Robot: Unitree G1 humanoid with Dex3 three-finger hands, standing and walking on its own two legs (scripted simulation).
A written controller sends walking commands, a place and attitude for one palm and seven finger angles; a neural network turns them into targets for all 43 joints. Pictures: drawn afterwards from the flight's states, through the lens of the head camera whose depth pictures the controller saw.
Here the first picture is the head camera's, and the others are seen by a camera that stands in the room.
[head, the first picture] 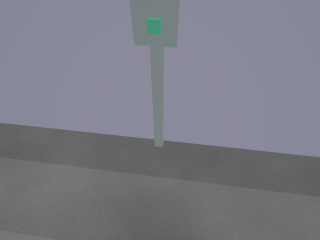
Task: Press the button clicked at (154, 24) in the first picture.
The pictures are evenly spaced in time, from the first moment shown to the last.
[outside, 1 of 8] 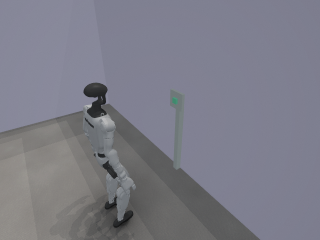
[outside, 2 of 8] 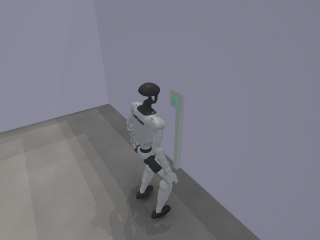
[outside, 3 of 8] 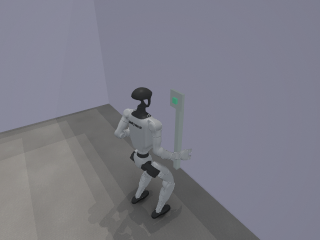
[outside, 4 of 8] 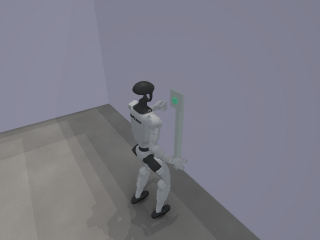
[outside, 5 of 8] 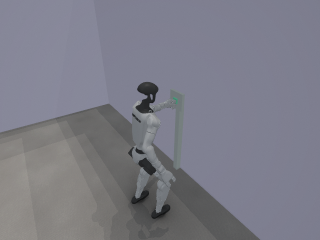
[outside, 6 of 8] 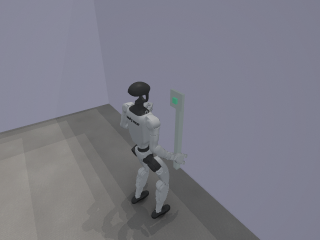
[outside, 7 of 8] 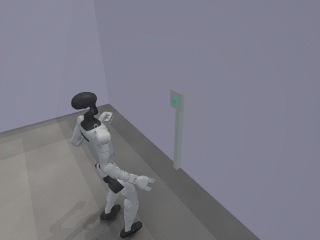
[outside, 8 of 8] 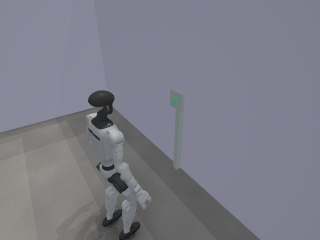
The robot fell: no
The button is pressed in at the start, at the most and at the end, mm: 0 9 0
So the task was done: yes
